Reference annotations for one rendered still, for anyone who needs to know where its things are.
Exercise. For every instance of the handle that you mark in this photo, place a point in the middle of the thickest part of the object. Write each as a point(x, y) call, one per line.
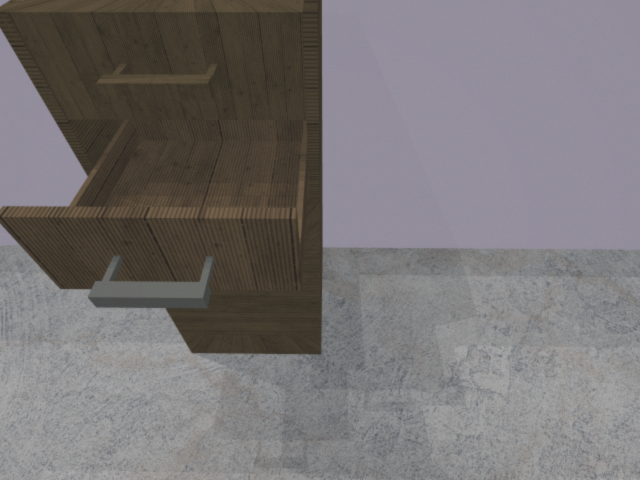
point(141, 87)
point(149, 294)

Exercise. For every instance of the cabinet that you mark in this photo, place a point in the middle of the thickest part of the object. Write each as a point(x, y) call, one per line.
point(265, 58)

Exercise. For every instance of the drawer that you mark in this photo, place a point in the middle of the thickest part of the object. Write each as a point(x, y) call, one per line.
point(167, 193)

